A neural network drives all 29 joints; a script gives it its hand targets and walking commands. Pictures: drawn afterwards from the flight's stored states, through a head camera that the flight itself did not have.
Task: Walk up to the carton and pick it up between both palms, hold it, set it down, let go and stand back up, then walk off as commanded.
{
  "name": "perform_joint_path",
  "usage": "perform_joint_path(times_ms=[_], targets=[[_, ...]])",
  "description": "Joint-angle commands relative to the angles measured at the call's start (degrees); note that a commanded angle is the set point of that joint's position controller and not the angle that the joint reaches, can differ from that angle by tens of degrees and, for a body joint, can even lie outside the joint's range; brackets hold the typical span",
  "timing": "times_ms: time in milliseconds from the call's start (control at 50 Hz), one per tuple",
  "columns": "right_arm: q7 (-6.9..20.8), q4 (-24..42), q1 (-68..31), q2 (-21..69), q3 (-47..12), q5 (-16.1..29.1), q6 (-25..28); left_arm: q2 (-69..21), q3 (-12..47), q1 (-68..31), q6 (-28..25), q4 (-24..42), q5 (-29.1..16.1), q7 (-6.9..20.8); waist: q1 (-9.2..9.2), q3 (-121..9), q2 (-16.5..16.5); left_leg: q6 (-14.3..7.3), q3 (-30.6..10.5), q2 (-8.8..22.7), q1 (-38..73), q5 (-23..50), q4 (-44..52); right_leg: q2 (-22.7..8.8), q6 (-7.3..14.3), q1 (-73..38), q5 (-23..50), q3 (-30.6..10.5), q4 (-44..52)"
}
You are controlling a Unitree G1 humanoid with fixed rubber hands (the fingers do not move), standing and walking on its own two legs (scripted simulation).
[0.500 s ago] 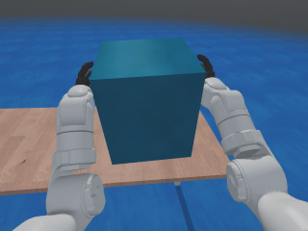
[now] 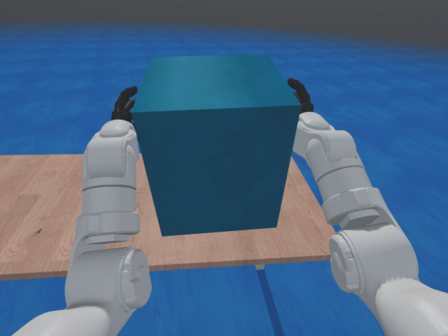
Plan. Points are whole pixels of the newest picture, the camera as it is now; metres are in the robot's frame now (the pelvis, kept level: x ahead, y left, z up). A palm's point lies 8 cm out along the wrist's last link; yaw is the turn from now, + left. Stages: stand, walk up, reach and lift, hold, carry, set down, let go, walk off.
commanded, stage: hold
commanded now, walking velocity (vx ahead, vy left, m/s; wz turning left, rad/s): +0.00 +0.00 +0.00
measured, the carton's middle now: (215, 144) +0.37 +0.01 +0.23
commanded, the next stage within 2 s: set down in 0.16 s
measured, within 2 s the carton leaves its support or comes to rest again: neither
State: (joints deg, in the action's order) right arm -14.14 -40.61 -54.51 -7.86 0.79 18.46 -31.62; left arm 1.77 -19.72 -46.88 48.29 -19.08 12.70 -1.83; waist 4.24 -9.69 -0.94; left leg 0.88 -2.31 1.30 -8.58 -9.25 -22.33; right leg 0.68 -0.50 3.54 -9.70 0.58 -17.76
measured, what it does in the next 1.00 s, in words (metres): stands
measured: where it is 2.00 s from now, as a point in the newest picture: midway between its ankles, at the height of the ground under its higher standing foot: outside the picture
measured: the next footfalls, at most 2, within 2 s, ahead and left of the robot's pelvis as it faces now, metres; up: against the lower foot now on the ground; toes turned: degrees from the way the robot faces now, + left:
none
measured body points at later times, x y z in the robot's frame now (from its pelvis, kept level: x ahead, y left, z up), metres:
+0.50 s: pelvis +0.00 +0.00 +0.00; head -0.08 +0.02 +0.44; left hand +0.39 +0.17 +0.26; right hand +0.40 -0.14 +0.27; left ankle +0.04 +0.12 -0.75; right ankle +0.00 -0.13 -0.75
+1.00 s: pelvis +0.01 -0.01 +0.00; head -0.04 +0.03 +0.45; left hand +0.40 +0.17 +0.21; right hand +0.41 -0.14 +0.21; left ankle +0.04 +0.12 -0.75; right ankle +0.00 -0.13 -0.75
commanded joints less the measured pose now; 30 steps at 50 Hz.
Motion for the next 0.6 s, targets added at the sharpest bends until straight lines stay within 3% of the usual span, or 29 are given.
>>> perform_joint_path(times_ms=[0,20,40,60,80,100,120,140,160,180,240,280,300,320,340,360,400,420,440,460,480,500,520,540,580], targets=[[7.2,16.6,-50.1,39.4,-14.7,8.2,1.4,-31.8,24.7,-49.7,-5.6,7.3,-8.9,8.8,0.3,-15.6,2.0,0.2,1.7,-4.0,8.9,6.9,3.7,2.9,-3.4,-1.0,6.7,0.2,3.4],[7.0,18.1,-49.4,40.4,-15.5,8.8,1.6,-32.5,25.3,-50.4,-5.9,10.4,-9.5,8.8,-0.21,-18.5,3.2,0.6,2.2,-4.0,9.6,9.7,2.9,3.5,-3.0,-2.3,9.9,0.1,3.0],[6.9,17.2,-49.9,38.8,-14.8,8.8,1.5,-32.8,26.2,-50.2,-5.7,9.5,-10.2,8.9,0.85,-17.1,2.9,1.1,1.0,-3.7,9.7,9.8,3.0,3.6,-2.9,-0.9,8.5,0.4,2.7],[7.4,15.3,-49.5,38.8,-13.6,9.2,1.3,-34.4,27.1,-52.5,-5.7,10.8,-10.1,9.0,0.97,-16.5,5.2,1.9,1.2,-3.4,9.8,9.1,3.0,3.7,-2.4,-0.3,7.5,0.4,2.3],[7.4,18.0,-49.4,39.2,-14.9,9.2,1.8,-34.4,27.3,-52.3,-6.1,12.9,-11.3,8.6,0.62,-21.3,4.6,2.0,1.4,-3.1,11.2,11.7,2.5,4.2,-2.3,-1.9,10.0,0.6,2.0],[7.4,16.0,-47.5,38.3,-14.7,9.1,1.1,-33.7,27.9,-51.6,-5.8,11.5,-10.9,8.2,1.38,-18.4,4.7,2.2,1.0,-3.0,11.4,11.0,2.7,4.1,-2.1,-1.1,8.7,0.4,2.7],[7.3,17.2,-49.8,38.8,-14.9,8.7,1.6,-33.1,26.7,-50.3,-5.8,9.7,-10.7,8.6,0.66,-18.5,2.9,1.4,1.8,-3.6,10.3,10.3,3.0,3.7,-2.6,-2.7,9.7,0.0,3.0],[7.2,18.0,-48.9,39.6,-15.7,9.5,1.6,-33.1,27.4,-52.0,-6.4,13.9,-11.1,8.3,0.87,-20.8,3.2,2.0,1.3,-3.5,11.7,14.8,2.0,4.1,-3.1,-3.8,12.9,0.5,2.0],[6.8,17.3,-50.9,37.7,-14.8,9.5,1.8,-34.2,26.8,-51.4,-6.1,13.1,-9.6,8.7,1.18,-16.0,5.2,0.7,2.0,-3.2,11.8,13.8,4.0,4.1,-1.9,-3.5,11.0,1.2,3.0],[6.7,18.1,-52.7,38.2,-15.7,9.2,2.9,-34.3,26.1,-51.2,-6.2,11.5,-9.9,9.0,-0.1,-15.0,4.9,0.6,2.2,-3.8,11.9,14.3,3.7,4.4,-1.9,-3.7,11.1,1.4,3.3],[7.7,14.5,-53.1,39.0,-11.9,6.0,6.0,-32.7,24.9,-55.9,-9.1,11.7,-10.1,9.5,0.59,-17.3,3.5,0.4,2.2,-3.6,10.8,6.9,4.8,3.3,-2.4,-1.8,5.2,1.9,4.1],[8.2,18.4,-55.3,39.4,-12.7,4.5,9.8,-34.5,28.2,-56.2,-12.0,15.0,-10.8,8.7,-0.28,-23.1,4.7,2.1,1.7,-2.8,15.5,14.2,3.0,4.2,-1.3,-1.5,8.7,3.2,2.8],[8.7,14.0,-52.3,39.0,-11.1,2.4,10.9,-33.7,27.4,-56.5,-13.4,12.1,-9.3,8.9,0.05,-19.6,6.1,2.2,1.6,-2.7,15.4,12.6,3.5,3.3,-1.0,-1.4,7.6,2.8,3.4],[9.0,11.2,-49.0,37.8,-9.5,-0.1,11.8,-31.9,23.5,-52.0,-13.9,8.8,-6.5,9.4,-1.28,-16.0,4.7,1.4,2.6,-3.0,15.7,12.5,4.2,2.9,-1.6,-1.9,7.4,2.5,3.8],[8.8,9.4,-47.6,37.3,-8.5,-2.9,12.7,-30.3,20.6,-47.0,-14.1,2.6,-4.7,10.4,-0.98,-13.2,1.5,0.5,2.3,-3.4,14.1,9.7,5.0,2.5,-2.2,-2.3,5.3,2.9,4.7],[9.5,6.7,-46.0,37.3,-6.2,-4.6,14.0,-29.1,16.8,-46.3,-14.9,0.7,-2.4,11.2,-2.05,-11.6,0.5,-0.2,3.5,-3.5,13.4,5.8,6.0,2.4,-2.4,-2.4,1.1,3.1,5.3],[10.3,2.5,-42.8,36.8,-4.3,-7.0,16.6,-29.3,16.0,-44.1,-16.0,0.2,-0.2,12.3,-1.07,-9.7,1.4,-0.5,3.5,-3.9,12.8,5.2,6.8,1.7,-2.8,-3.3,1.2,3.7,4.6],[10.8,1.5,-42.6,35.2,-3.0,-8.0,17.9,-28.6,14.3,-42.8,-16.2,-1.1,0.9,12.9,-1.41,-6.6,1.6,-0.5,4.8,-3.4,12.5,5.6,7.1,2.0,-2.5,-3.1,0.1,3.7,4.8],[10.9,2.3,-42.3,36.1,-4.0,-8.9,19.1,-28.6,14.8,-42.0,-17.0,-1.3,0.5,13.2,-1.72,-8.0,0.8,-0.7,4.6,-3.5,13.8,6.8,7.3,1.8,-2.9,-4.8,1.5,4.1,4.9],[11.0,5.7,-44.0,36.4,-5.2,-7.9,21.1,-29.4,17.1,-42.6,-17.6,2.2,0.5,12.8,-2.13,-11.0,2.1,-0.2,4.8,-3.1,15.8,11.8,5.7,2.6,-2.9,-5.6,5.2,4.6,3.8],[10.7,7.0,-44.8,36.9,-5.5,-9.0,22.3,-29.5,18.1,-42.8,-18.2,2.2,-0.1,12.9,-1.69,-11.1,1.6,-0.1,5.4,-3.4,15.5,11.5,5.7,2.2,-3.2,-5.9,5.5,4.6,4.1],[10.5,9.3,-46.0,36.2,-5.4,-9.5,23.6,-29.6,19.8,-42.7,-18.5,2.6,-1.3,12.7,-0.61,-13.1,1.5,0.3,5.0,-3.2,17.0,13.9,5.1,2.6,-3.2,-6.3,8.0,5.3,3.4],[10.5,7.0,-42.7,34.3,-4.6,-9.7,24.1,-30.3,20.1,-41.9,-18.8,3.2,-1.2,13.0,1.12,-10.4,2.2,0.7,4.7,-3.1,18.1,16.8,4.8,2.9,-2.9,-5.4,9.1,5.7,3.7],[10.6,10.6,-45.2,35.3,-6.8,-9.1,25.2,-31.1,20.6,-41.9,-18.7,4.5,-1.6,12.7,-0.9,-13.2,2.6,0.6,5.2,-3.4,19.0,18.8,4.0,2.7,-2.9,-7.2,10.0,5.3,3.7],[10.6,10.4,-44.5,34.9,-6.1,-10.5,26.2,-31.4,21.7,-40.7,-19.0,3.9,-1.6,12.4,-0.05,-10.7,2.6,0.6,5.3,-3.5,17.0,15.7,4.4,2.1,-3.0,-7.0,7.5,5.7,3.9]])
